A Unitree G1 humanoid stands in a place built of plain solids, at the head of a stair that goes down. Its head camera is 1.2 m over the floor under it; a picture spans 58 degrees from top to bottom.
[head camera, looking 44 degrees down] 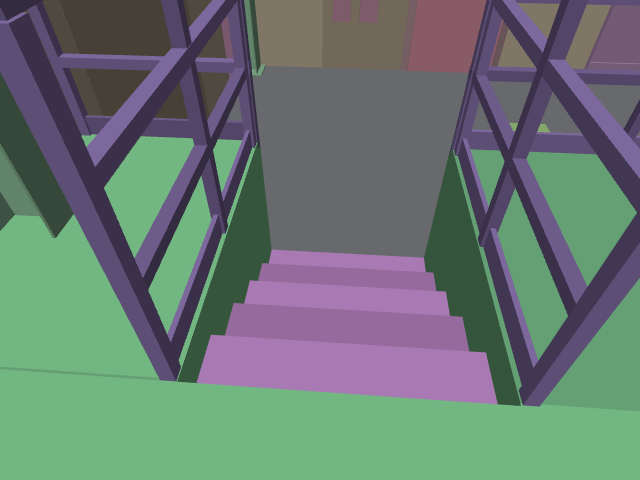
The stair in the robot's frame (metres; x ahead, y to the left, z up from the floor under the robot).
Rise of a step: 0.17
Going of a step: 0.28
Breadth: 1.02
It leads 4 degrees to the right of straight ahead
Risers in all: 6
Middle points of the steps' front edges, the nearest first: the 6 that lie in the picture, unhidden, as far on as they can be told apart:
0.60 -0.07 0.00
0.88 -0.10 -0.17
1.16 -0.12 -0.34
1.44 -0.14 -0.51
1.71 -0.16 -0.68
1.99 -0.18 -0.85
